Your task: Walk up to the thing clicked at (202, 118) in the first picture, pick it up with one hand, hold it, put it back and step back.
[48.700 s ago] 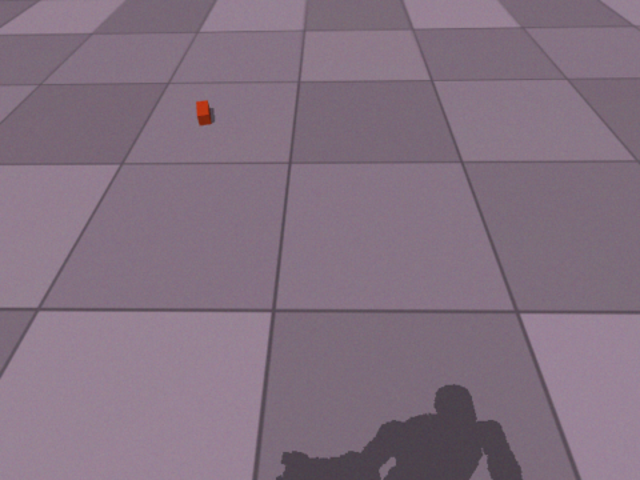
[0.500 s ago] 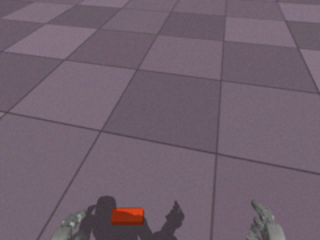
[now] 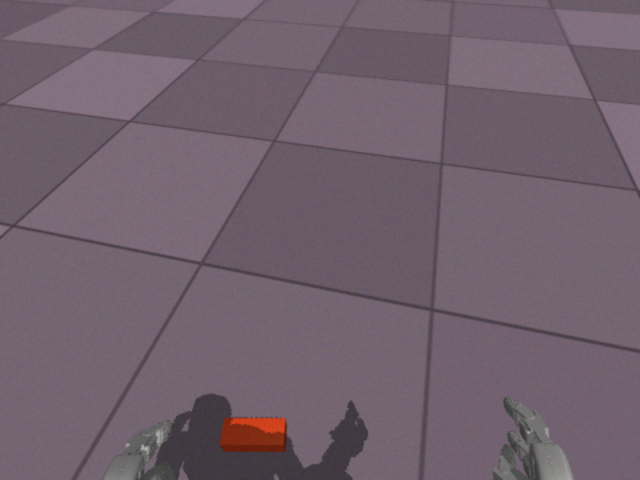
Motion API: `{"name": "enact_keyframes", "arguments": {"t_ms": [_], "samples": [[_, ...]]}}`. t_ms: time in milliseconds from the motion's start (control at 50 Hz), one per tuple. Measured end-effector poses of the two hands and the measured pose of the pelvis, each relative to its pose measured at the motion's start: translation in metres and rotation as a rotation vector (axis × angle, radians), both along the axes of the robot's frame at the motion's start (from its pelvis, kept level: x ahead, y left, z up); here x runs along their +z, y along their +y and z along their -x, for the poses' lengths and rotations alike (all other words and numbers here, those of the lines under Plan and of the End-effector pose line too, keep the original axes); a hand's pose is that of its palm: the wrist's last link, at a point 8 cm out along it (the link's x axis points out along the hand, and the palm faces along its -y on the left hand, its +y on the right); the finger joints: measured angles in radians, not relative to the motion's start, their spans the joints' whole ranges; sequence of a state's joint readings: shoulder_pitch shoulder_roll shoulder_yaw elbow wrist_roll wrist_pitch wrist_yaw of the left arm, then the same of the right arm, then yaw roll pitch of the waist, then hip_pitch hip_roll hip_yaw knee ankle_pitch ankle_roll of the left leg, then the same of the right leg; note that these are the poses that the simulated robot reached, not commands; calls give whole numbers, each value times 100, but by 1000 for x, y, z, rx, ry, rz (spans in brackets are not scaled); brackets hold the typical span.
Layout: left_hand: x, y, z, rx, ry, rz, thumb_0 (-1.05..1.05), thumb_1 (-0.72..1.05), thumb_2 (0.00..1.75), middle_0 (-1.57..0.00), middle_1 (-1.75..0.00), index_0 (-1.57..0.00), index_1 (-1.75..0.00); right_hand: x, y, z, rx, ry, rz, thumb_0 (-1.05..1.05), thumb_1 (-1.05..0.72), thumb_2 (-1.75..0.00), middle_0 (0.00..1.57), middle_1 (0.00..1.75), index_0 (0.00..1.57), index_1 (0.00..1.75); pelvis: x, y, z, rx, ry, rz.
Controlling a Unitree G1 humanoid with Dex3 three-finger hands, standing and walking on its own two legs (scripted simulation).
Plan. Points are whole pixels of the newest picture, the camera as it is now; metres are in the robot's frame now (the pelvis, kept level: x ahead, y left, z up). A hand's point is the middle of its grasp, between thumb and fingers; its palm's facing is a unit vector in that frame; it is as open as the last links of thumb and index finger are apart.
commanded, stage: stand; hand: left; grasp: from above
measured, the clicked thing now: (254, 434) +0.42 +0.19 -0.68
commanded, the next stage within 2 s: none
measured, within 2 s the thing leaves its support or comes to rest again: neither
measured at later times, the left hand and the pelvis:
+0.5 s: hand out of the picture +0.06 +0.24 -0.11, palm faces +0.04 -0.94 -0.33, open 7.4 cm; pelvis +0.00 +0.01 +0.05, yaw +0 degrees
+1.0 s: hand out of the picture +0.04 +0.24 -0.09, palm faces +0.04 -0.94 -0.34, open 7.4 cm; pelvis +0.00 +0.00 +0.07, yaw +1 degrees
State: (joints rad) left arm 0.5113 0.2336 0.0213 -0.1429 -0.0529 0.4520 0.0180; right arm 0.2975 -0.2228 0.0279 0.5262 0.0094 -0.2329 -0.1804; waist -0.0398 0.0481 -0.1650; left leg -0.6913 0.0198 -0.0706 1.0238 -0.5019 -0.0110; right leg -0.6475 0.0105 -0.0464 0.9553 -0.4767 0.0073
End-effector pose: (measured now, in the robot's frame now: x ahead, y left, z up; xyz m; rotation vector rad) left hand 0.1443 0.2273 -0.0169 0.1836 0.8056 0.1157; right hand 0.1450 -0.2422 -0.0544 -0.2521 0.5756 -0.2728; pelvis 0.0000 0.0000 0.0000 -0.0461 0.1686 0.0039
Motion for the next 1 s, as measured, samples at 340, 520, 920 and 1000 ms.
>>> {"name": "enact_keyframes", "arguments": {"t_ms": [340,520,920,1000], "samples": [[-48,53,40,38,189,-131,1,91,89,-21,-30,-20,-30,-18,-26,44,72,470,0,1,-90,-89,21,30,21,30,31,6,6,-1,-163,-41],[-54,60,99,116,399,-108,1,91,90,-21,-30,-20,-30,-14,-24,71,19,595,-30,1,-90,-89,20,30,21,30,51,8,1,8,-209,-38],[-41,58,120,148,477,-118,1,91,89,-21,-30,-20,-30,-11,-30,81,1,650,-63,0,-90,-89,20,30,21,30,66,1,5,17,-251,-45],[-40,57,115,144,466,-120,1,91,89,-21,-30,-20,-30,-9,-36,82,-4,654,-58,0,-91,-89,20,30,21,30,67,-1,5,16,-252,-44]]}}
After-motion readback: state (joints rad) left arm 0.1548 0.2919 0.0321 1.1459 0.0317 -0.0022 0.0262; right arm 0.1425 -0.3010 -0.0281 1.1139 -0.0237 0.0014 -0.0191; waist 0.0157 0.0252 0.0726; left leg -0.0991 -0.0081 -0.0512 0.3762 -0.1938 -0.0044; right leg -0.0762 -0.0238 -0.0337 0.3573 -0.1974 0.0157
